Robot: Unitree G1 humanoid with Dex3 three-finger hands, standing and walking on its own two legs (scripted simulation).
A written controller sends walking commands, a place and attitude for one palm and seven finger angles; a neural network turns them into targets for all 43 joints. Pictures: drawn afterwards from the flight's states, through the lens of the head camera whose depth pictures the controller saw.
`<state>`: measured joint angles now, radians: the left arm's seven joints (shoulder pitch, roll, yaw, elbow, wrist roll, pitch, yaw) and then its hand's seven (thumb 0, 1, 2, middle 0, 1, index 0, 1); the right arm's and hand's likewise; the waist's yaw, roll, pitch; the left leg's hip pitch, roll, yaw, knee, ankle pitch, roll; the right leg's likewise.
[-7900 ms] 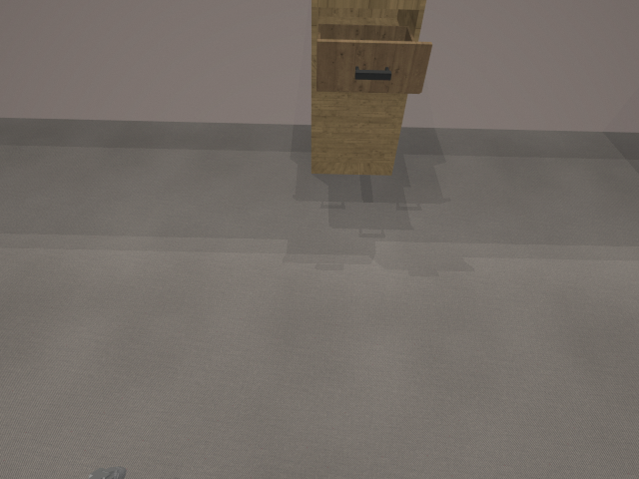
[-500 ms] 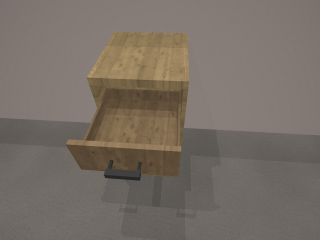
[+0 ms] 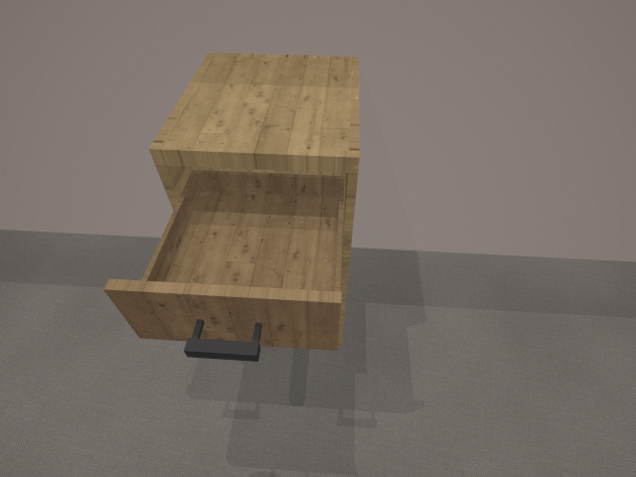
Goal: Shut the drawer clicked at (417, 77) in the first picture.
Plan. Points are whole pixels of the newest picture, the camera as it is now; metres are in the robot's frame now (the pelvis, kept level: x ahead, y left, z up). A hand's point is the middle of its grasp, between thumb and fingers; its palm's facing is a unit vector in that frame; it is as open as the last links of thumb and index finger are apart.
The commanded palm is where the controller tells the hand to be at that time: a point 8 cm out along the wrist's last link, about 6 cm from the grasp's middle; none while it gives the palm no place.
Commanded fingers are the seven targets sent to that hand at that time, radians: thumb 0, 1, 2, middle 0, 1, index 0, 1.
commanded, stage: come to a stop and stand still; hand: left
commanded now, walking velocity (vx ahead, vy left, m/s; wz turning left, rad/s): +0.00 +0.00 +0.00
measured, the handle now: (225, 338) +0.34 +0.17 -0.10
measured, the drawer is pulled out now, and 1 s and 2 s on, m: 0.30 0.30 0.30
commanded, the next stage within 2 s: look again from close up in 0.50 s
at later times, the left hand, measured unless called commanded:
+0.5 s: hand out of the picture -0.02 +0.14 -0.18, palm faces +0.06 -0.98 -0.17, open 7.4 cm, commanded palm none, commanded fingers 0.00 0.90 0.90 -0.20 -0.30 -0.20 -0.30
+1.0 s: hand out of the picture +0.06 +0.20 -0.18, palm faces +0.02 -0.97 -0.23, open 7.4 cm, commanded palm none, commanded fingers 0.00 0.90 0.90 -0.20 -0.30 -0.20 -0.30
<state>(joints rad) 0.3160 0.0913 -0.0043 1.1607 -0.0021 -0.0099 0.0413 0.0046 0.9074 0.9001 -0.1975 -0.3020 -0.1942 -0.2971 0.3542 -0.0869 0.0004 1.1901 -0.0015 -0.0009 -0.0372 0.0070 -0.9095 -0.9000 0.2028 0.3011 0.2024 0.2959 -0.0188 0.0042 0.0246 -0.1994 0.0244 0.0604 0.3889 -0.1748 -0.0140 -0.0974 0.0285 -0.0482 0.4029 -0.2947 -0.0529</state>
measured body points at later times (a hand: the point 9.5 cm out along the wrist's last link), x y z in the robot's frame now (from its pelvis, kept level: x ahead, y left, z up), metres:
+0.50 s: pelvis +0.02 -0.01 +0.00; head +0.03 -0.02 +0.45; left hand -0.02 +0.20 -0.16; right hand +0.02 -0.23 -0.17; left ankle +0.02 +0.13 -0.74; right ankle -0.05 -0.08 -0.74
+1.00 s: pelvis +0.03 +0.01 -0.01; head +0.04 +0.01 +0.44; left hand +0.06 +0.25 -0.16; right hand +0.07 -0.22 -0.17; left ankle +0.02 +0.13 -0.74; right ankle -0.05 -0.08 -0.74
